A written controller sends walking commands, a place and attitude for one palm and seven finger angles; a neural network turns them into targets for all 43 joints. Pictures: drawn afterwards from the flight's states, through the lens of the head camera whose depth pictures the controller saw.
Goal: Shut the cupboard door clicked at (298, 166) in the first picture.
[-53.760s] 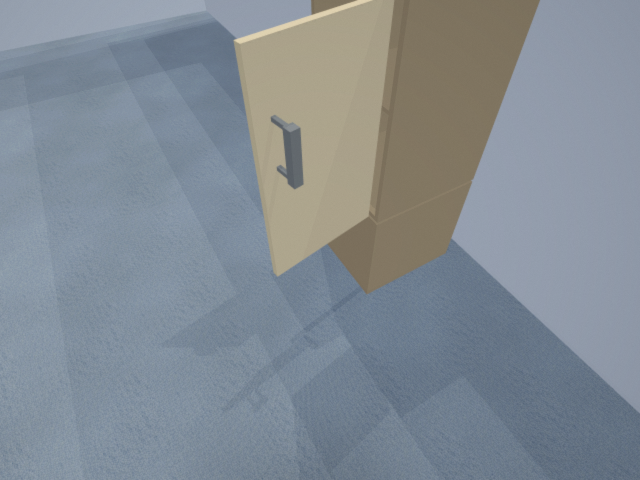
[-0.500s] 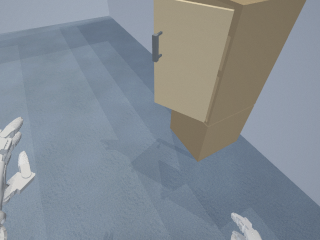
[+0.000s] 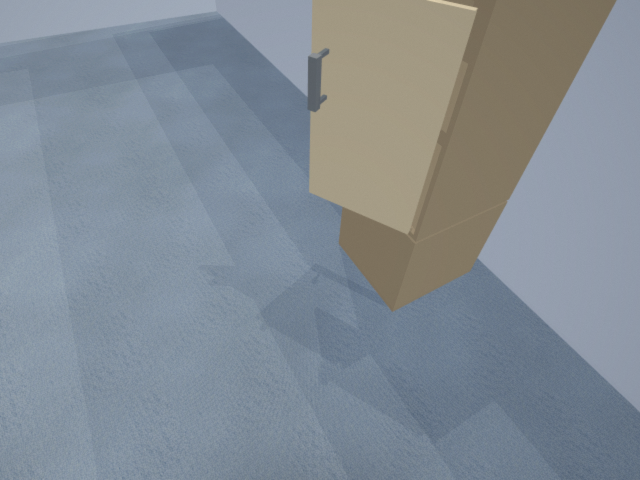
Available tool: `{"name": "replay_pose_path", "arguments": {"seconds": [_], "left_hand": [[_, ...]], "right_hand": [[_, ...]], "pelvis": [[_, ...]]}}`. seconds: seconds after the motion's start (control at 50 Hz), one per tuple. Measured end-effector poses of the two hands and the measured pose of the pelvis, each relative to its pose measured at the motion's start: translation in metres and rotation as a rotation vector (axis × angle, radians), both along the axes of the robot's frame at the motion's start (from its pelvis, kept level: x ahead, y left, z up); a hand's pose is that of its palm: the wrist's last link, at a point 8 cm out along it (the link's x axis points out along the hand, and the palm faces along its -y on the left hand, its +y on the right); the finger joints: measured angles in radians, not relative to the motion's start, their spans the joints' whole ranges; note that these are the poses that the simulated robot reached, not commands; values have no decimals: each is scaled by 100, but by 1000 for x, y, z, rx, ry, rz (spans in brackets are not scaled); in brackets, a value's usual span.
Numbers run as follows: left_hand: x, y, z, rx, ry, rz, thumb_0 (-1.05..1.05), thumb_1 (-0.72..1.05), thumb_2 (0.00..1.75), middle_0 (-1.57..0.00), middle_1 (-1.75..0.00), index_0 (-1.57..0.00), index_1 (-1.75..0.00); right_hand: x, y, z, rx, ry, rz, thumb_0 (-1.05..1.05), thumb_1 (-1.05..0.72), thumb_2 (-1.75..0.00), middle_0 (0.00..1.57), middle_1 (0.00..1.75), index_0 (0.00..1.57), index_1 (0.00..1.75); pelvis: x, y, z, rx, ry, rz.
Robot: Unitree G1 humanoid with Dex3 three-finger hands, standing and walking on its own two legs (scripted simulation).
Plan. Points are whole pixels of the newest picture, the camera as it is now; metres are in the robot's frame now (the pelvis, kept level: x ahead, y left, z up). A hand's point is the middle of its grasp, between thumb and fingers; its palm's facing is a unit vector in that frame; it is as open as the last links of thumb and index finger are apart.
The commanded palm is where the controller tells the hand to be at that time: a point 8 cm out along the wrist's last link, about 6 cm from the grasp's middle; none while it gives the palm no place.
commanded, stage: let the arm hang, fingers relaxed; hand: left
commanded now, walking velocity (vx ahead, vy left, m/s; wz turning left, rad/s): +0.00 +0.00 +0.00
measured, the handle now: (319, 80) +0.94 +0.05 +0.04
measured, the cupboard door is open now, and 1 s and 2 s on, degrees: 29 29 29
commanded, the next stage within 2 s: look to check the result in 0.56 s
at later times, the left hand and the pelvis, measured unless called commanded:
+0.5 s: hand out of the picture -0.01 +0.16 -0.18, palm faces +0.00 -0.99 -0.16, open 7.4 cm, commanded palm none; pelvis +0.00 +0.00 +0.00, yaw -1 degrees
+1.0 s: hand out of the picture +0.02 +0.18 -0.17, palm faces -0.02 -0.97 -0.23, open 7.4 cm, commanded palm none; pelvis +0.02 -0.01 +0.00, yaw -1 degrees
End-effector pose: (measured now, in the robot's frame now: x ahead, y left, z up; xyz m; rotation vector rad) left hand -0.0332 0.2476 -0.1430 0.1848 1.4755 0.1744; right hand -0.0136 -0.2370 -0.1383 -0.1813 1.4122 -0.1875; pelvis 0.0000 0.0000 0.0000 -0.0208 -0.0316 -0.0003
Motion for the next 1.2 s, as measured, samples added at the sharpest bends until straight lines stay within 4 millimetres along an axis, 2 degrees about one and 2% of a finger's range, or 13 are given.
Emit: {"name": "replay_pose_path", "arguments": {"seconds": [0.08,0.16,0.32,0.54,0.84,1.2], "left_hand": [[-12,2,5,14,34,3,0,92,89,-20,-30,-20,-30],[-12,-2,5,11,31,2,1,91,89,-20,-30,-20,-30],[5,-21,-1,-32,-21,-6,1,91,89,-20,-30,-20,-30],[23,-39,-5,-71,-55,-15,1,91,89,-20,-30,-20,-30],[31,-24,1,-19,-32,-21,1,91,89,-20,-30,-20,-30],[79,-13,6,13,-111,-49,1,90,89,-20,-30,-20,-30]], "right_hand": [[-14,12,-7,35,27,-24,1,-91,-90,20,30,20,30],[-20,22,-10,58,35,-39,1,-91,-90,20,30,20,30],[-19,28,-12,68,15,-55,0,-91,-90,20,30,20,30],[-8,19,-8,49,-9,-58,0,-91,-90,20,30,20,30],[8,4,-6,31,-2,-48,0,-91,-90,20,30,20,30],[53,-19,0,-8,-67,-6,0,-91,-90,20,30,20,30]], "pelvis": [[-1,3,1,4,-4,-7],[-2,5,1,8,-5,-12],[-2,5,0,15,0,-18],[2,0,1,16,4,-20],[13,-5,2,16,4,-23],[27,-10,4,18,4,-18]]}}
